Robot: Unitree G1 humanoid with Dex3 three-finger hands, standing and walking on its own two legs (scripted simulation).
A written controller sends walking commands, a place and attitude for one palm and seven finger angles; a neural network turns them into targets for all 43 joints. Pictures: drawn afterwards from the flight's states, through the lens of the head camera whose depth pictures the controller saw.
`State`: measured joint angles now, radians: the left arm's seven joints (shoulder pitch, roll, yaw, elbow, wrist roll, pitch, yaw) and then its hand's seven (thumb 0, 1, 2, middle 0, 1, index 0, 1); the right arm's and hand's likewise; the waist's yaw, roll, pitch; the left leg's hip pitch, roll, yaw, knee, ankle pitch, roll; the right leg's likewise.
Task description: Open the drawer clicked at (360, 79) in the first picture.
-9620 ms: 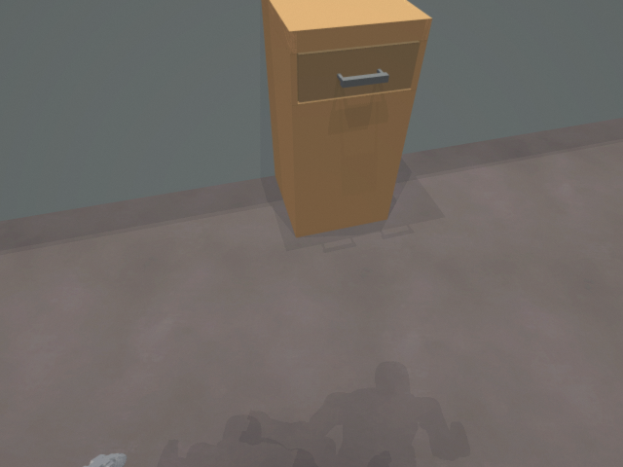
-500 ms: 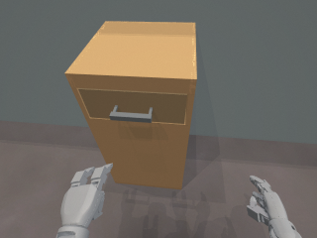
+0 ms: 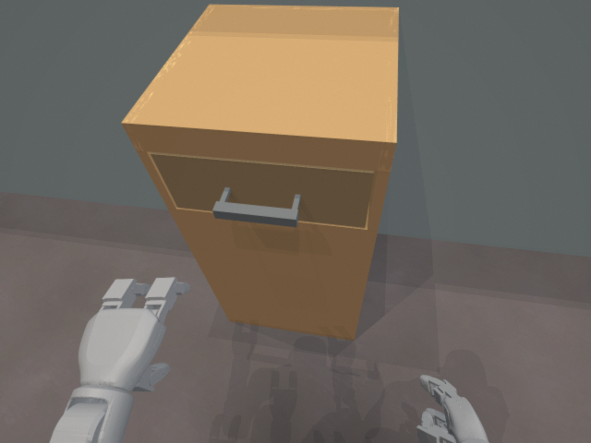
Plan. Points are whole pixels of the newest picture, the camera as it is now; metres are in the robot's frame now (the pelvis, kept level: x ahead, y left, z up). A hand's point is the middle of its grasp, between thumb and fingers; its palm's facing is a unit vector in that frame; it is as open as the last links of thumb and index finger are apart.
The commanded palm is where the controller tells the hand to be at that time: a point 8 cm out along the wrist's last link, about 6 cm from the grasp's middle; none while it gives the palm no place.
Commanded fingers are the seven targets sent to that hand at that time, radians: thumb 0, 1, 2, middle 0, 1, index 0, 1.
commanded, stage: raise the hand with hooked fingers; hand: left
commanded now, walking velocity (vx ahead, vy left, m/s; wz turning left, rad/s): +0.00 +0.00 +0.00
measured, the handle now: (258, 205) +0.50 +0.13 -0.02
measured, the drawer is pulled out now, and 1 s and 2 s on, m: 0.00 0.00 0.00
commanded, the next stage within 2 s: move the hooked fingers above the handle in 1.02 s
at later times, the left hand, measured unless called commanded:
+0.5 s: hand (125, 279) +0.28 +0.24 +0.09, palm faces +0.06 -0.06 -1.00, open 13.7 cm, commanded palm +0.26 +0.25 +0.15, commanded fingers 0.00 -0.50 0.30 -0.30 -1.20 -0.30 -1.20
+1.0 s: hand (122, 270) +0.28 +0.25 +0.10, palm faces +0.04 -0.07 -1.00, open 13.8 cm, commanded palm +0.26 +0.25 +0.16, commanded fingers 0.00 -0.50 0.30 -0.30 -1.20 -0.30 -1.20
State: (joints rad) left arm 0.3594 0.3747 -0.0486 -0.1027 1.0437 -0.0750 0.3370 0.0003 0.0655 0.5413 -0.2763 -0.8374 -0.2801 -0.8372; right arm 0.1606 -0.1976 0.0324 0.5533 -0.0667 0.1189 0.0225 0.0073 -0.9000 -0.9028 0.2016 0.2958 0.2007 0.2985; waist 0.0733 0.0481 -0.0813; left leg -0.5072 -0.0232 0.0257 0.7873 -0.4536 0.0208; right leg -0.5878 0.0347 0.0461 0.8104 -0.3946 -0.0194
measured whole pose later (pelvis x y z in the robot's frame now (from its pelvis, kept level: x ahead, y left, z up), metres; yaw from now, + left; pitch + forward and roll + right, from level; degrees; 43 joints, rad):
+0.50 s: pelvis +0.00 +0.01 +0.02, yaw +1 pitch +4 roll +0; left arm 0.01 0.45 -0.07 0.03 0.98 -0.01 0.14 0.00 -0.45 0.32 -0.31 -1.18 -0.32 -1.17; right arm 0.10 -0.22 0.00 0.57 -0.02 0.14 -0.01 0.01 -0.90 -0.90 0.20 0.29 0.20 0.30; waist 0.08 0.07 -0.04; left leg -0.30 -0.04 0.01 0.59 -0.35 0.03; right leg -0.37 0.01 0.03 0.61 -0.31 -0.01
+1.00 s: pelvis -0.01 +0.01 +0.03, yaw +1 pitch +4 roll +0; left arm -0.06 0.49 -0.02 0.08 0.95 -0.15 0.11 0.00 -0.49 0.30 -0.32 -1.20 -0.32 -1.20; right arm 0.19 -0.27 -0.05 0.63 -0.01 0.15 -0.01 0.01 -0.90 -0.90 0.20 0.30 0.20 0.30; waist 0.08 0.06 -0.02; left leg -0.30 -0.04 0.00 0.53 -0.30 0.03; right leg -0.36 0.01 0.03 0.55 -0.25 -0.01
